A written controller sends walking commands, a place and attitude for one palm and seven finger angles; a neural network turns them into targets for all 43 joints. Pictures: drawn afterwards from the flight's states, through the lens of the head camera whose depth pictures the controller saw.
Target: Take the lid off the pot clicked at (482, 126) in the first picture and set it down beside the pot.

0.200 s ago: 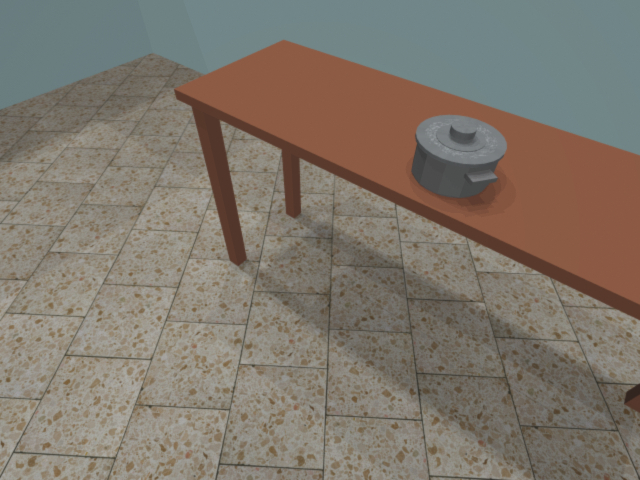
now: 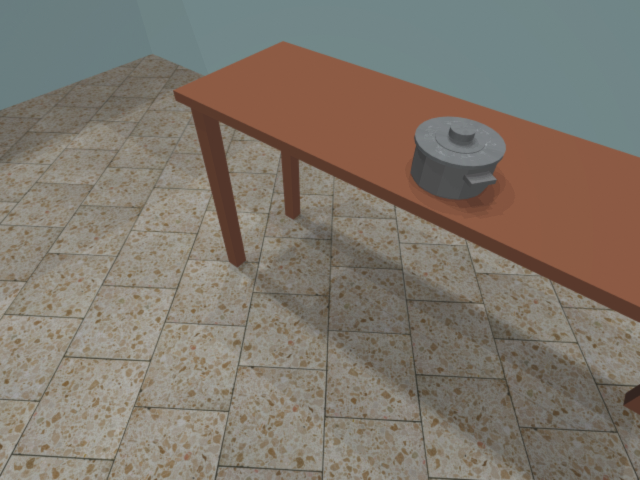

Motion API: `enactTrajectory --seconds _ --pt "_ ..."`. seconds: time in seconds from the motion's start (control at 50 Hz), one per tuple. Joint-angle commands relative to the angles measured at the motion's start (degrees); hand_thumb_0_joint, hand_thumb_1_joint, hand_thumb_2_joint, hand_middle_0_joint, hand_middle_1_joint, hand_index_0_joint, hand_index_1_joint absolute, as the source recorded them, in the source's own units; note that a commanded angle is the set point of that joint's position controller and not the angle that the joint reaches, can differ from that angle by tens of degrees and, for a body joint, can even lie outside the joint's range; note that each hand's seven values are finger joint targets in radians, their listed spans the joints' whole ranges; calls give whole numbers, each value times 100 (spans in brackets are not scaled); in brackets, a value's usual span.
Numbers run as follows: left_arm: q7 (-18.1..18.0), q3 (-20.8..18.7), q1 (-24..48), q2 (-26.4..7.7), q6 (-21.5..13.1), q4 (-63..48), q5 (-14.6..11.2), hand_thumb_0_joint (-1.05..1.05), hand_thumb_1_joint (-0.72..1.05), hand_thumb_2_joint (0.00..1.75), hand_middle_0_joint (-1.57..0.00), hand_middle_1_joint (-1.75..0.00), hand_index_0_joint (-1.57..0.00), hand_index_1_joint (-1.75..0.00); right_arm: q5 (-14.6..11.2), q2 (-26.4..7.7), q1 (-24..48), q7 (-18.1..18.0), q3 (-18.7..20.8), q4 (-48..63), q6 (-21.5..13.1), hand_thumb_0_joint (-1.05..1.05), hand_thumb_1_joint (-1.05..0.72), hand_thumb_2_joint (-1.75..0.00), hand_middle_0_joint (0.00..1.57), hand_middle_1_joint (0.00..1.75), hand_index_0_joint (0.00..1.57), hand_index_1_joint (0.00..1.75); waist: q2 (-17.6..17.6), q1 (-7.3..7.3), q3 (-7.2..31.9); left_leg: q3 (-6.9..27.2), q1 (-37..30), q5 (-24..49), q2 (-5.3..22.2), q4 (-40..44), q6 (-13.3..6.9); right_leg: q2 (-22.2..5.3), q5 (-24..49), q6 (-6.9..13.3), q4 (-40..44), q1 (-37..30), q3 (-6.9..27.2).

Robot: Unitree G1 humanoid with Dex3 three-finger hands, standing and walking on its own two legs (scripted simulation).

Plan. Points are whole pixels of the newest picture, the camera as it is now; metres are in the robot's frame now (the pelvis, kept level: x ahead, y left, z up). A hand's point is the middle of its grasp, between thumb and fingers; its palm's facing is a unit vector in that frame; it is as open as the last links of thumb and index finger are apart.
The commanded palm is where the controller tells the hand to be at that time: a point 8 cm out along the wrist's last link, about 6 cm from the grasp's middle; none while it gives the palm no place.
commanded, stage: look at it before walking up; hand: left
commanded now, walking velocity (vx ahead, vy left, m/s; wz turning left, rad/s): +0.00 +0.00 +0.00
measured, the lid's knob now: (462, 131) +0.71 -0.24 +0.08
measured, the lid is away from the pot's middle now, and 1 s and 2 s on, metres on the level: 0.00 0.00 0.00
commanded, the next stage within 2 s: turn to face it in 0.44 s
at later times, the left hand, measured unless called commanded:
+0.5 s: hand out of the picture +0.07 +0.24 -0.16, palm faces -0.03 -0.95 -0.31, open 7.4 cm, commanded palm none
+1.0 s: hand out of the picture +0.07 +0.17 -0.18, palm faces -0.14 -0.95 -0.28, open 7.4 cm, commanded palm none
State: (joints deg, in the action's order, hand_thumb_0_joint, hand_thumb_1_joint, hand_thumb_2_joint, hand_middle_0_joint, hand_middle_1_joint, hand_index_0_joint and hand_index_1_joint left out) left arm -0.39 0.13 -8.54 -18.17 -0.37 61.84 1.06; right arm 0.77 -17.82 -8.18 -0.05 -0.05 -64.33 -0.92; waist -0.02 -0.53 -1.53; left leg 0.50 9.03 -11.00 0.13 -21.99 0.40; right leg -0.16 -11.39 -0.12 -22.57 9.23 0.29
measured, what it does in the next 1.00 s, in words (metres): stands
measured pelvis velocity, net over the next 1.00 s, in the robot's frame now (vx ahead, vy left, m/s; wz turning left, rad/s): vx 0.00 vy -0.02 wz -0.19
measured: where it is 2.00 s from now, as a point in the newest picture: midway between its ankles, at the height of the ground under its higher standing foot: outside the picture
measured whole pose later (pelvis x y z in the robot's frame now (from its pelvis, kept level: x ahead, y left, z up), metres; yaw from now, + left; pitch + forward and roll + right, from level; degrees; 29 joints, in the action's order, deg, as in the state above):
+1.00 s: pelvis +0.00 -0.02 -0.02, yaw -11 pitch -1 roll +1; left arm -0.1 -2.8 -15.1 -11.6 1.7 54.8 1.4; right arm 0.7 -13.1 -9.8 -1.4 2.8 -57.7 2.7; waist -1.8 1.1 -5.2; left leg -2.7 21.3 -26.9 3.4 -55.1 2.2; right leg 2.9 -17.5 4.0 -36.4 17.5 0.2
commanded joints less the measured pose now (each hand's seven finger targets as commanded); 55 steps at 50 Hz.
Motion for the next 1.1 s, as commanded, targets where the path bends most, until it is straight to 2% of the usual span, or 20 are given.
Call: enactTrajectory --seconds 0.0,0.14,0.56,0.62,0.64,0.68,0.74,0.76,0.8,0.82,0.84,0.86,0.88,0.9,0.92,0.94,0.96,0.98,1.02,1.08 --pt "-57 -236 107 -1114 -104 -306 -33 0 90 90 -20 -30 -20 -30 -20 -1097 149 -73 208 342 -108 0 -90 -90 20 30 20 30 42 39 188 508 19 343 599 429 -173 -672 204 147 482 45 604" --pt "-57 -228 90 -1069 -99 -286 -37 0 90 90 -20 -30 -20 -30 -19 -1088 156 -85 191 333 -115 0 -90 -90 20 30 20 30 -68 35 272 515 -65 559 617 451 -164 -648 495 131 446 -81 569" --pt "-65 -217 -6 -994 -99 -202 -38 0 90 90 -20 -30 -20 -30 -25 -1020 108 -111 176 271 -110 0 -90 -90 20 30 20 30 17 38 203 444 -235 730 656 517 -143 -638 734 126 513 -101 584" --pt "-82 -197 -201 -540 42 -231 -46 0 90 90 -20 -30 -20 -30 -14 -499 -234 -153 131 274 -38 0 -90 -90 20 30 20 30 -19 -5 244 170 -308 952 716 191 -62 -593 1295 110 154 103 687" --pt "-79 -217 -261 -533 86 -277 -44 0 90 90 -20 -30 -20 -30 -17 -488 -278 -169 159 308 2 0 -90 -90 20 30 20 30 -15 2 202 99 -309 862 745 111 -55 -555 1305 110 24 243 714" --pt "-59 -278 -321 -571 151 -437 -27 0 90 90 -20 -30 -20 -30 -19 -579 -348 -200 245 480 52 0 -90 -90 20 30 20 30 -128 -18 168 59 -340 767 869 8 -103 -430 1260 132 -278 554 765" --pt "-3 -351 -379 -472 229 -689 -6 0 90 90 -20 -30 -20 -30 1 -700 -297 -220 371 746 100 0 -90 -90 20 30 20 30 -414 12 69 217 -201 400 1219 94 -308 -137 748 69 -915 979 597" --pt "20 -364 -429 -414 240 -745 -7 0 90 90 -20 -30 -20 -30 1 -739 -250 -221 417 826 100 0 -90 -90 20 30 20 30 -632 44 44 287 -142 418 1391 140 -420 -43 435 38 -1218 1086 494" --pt "60 -406 -567 -273 283 -857 1 0 90 90 -20 -30 -20 -30 7 -762 -175 -209 480 975 87 0 -90 -90 20 30 20 30 -995 107 70 383 -8 721 1821 258 -759 63 -1007 -36 -2091 1190 150" --pt "80 -432 -606 -204 297 -904 0 0 90 90 -20 -30 -20 -30 15 -735 -107 -205 496 1039 85 0 -90 -90 20 30 20 30 -1053 139 8 309 163 883 1971 222 -877 -46 -1376 -43 -2281 1114 46" --pt "102 -457 -738 -150 285 -926 3 0 90 90 -20 -30 -20 -30 29 -701 -13 -202 504 1095 85 0 -90 -90 20 30 20 30 -940 232 -17 110 380 1038 1947 -47 -830 -144 -1328 -18 -2051 843 41" --pt "114 -489 -1035 -134 247 -877 16 0 90 90 -20 -30 -20 -30 34 -657 75 -198 507 1135 96 0 -90 -90 20 30 20 30 -677 388 41 -189 599 1001 1733 -662 -622 -150 -825 15 -1412 385 38" --pt "99 -548 -1317 -399 177 -844 59 0 90 90 -20 -30 -20 -30 1 -518 44 -180 493 1192 134 0 -90 -90 20 30 20 30 342 500 108 -688 1058 193 1136 -1899 -188 -446 408 195 -354 -9 697" --pt "-4 -678 -1381 -994 101 -898 94 0 90 90 -20 -30 -20 -30 -29 -39 -43 -149 414 1398 142 0 -90 -90 20 30 20 30 2104 410 155 -985 2352 -2015 205 -3384 241 -1936 1569 825 544 -376 3103" --pt "-78 -673 -1584 -843 106 -895 -19 0 90 90 -20 -30 -20 -30 -15 -240 238 -200 427 1424 206 0 -90 -90 20 30 20 30 1537 591 192 17 2151 -2189 247 -3984 165 -1916 1700 1028 774 8 3242" --pt "-100 -658 -1201 -721 131 -950 -10 0 90 90 -20 -30 -20 -30 -38 -144 255 -199 454 1388 206 0 -90 -90 20 30 20 30 1041 349 -38 190 2350 -1899 351 -4347 161 -1807 1103 1256 718 170 3097" --pt "-91 -630 -870 -565 124 -1065 -14 0 90 90 -20 -30 -20 -30 -18 -152 169 -177 454 1334 194 0 -90 -90 20 30 20 30 660 213 -70 241 2332 -1526 449 -4410 194 -1575 878 1276 635 261 2759" --pt "-103 -643 -754 -507 105 -1147 -4 0 90 90 -20 -30 -20 -30 2 -82 75 -159 450 1294 176 0 -90 -90 20 30 20 30 317 163 49 151 2178 -1369 487 -4254 246 -1457 1028 1262 525 287 2541" --pt "-75 -633 -792 -468 89 -1169 -2 0 90 90 -20 -30 -20 -30 9 24 1 -150 444 1262 186 0 -90 -90 20 30 20 30 465 161 279 61 2002 -1183 396 -3923 305 -1187 1199 1122 458 129 2233" --pt "-64 -669 -981 -481 97 -1136 5 0 90 90 -20 -30 -20 -30 -1 55 26 -161 445 1306 191 0 -90 -90 20 30 20 30 535 246 441 11 1940 -1142 315 -3471 342 -1069 1286 1094 414 -128 2267"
